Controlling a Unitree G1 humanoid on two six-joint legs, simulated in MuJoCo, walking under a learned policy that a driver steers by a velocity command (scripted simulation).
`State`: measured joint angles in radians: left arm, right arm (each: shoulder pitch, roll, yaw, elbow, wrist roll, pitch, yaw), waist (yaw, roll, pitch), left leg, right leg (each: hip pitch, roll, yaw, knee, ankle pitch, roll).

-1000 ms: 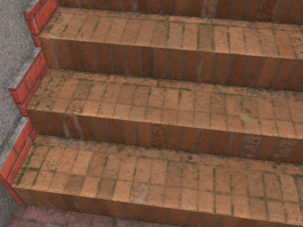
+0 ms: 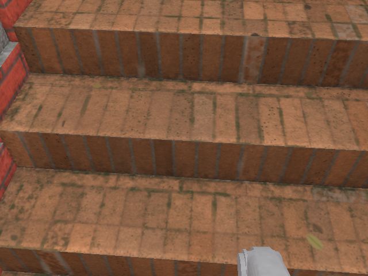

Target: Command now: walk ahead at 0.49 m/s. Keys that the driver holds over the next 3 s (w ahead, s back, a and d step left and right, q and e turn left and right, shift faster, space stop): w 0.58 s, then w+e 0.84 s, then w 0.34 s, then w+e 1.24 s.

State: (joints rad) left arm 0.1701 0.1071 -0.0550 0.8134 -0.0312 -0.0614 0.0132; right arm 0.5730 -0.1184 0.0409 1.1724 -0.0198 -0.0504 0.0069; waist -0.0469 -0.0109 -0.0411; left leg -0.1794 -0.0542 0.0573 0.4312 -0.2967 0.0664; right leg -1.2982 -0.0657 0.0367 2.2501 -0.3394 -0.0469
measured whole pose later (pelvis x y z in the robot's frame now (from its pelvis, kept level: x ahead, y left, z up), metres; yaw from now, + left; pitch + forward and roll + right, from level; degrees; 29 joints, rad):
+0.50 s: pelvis +0.26 -0.06 +0.17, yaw +0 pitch +4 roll +0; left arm 0.55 0.15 -0.03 1.17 0.16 -0.06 -0.04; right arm 0.02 -0.15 0.03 0.79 -0.02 -0.05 0.11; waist 0.04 0.03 -0.12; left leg -1.32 -0.03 -0.13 2.15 -0.04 0.27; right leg -0.27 0.02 -0.13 0.50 -0.31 -0.08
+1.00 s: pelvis +0.54 -0.02 +0.33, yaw -10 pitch +6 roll +4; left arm 0.16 0.22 0.03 0.98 0.04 -0.03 -0.10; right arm 0.40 -0.18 0.02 1.19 -0.07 -0.06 0.04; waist 0.00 -0.05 -0.13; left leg -0.35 0.00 0.25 0.61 -0.36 0.05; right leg -1.14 -0.04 0.13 2.06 -0.15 -0.27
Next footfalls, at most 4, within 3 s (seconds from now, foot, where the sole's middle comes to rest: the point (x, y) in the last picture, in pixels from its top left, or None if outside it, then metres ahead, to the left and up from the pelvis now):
0.18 right None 0.27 -0.13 -0.60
0.74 left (159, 218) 0.57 0.08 -0.43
1.22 right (249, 116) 0.80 -0.20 -0.25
1.70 left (199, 14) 1.09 -0.07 -0.08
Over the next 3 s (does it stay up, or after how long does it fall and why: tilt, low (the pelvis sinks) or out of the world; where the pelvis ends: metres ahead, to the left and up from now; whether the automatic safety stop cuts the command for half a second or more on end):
stays up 1.51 -0.50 0.88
